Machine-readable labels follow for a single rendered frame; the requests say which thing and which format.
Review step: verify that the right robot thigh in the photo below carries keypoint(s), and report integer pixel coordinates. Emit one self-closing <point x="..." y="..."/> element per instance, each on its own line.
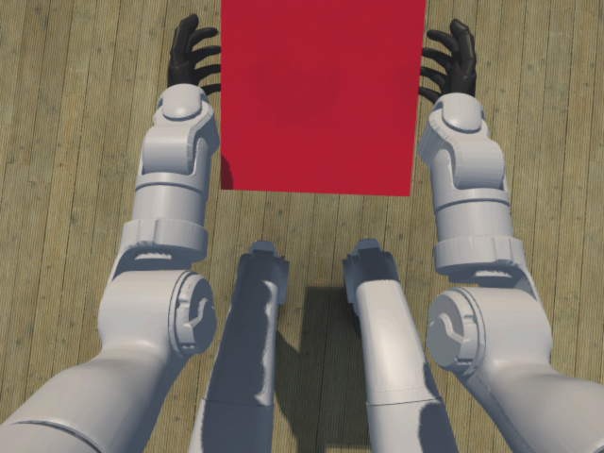
<point x="404" y="409"/>

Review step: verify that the left robot forearm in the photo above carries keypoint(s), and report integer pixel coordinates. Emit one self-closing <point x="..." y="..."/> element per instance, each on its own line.
<point x="166" y="231"/>

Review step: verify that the left robot hand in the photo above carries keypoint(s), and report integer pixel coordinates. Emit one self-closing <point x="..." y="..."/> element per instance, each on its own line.
<point x="183" y="59"/>

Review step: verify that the robot left upper arm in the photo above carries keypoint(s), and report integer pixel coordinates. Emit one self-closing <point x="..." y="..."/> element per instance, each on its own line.
<point x="151" y="323"/>

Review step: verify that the robot right upper arm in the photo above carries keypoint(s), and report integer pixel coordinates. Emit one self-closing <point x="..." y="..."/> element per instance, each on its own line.
<point x="497" y="343"/>

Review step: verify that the right robot forearm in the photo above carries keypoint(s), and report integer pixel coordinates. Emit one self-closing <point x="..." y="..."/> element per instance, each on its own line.
<point x="471" y="200"/>

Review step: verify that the robot thigh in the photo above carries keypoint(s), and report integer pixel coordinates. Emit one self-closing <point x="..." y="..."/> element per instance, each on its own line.
<point x="404" y="409"/>
<point x="237" y="411"/>

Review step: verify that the carton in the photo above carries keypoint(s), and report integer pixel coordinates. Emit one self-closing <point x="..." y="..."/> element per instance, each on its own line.
<point x="320" y="96"/>

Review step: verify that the right robot hand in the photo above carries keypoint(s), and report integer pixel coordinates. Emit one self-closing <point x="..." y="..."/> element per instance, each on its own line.
<point x="460" y="69"/>

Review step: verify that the left robot thigh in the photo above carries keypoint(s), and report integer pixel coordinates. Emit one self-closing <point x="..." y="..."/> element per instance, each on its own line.
<point x="237" y="411"/>

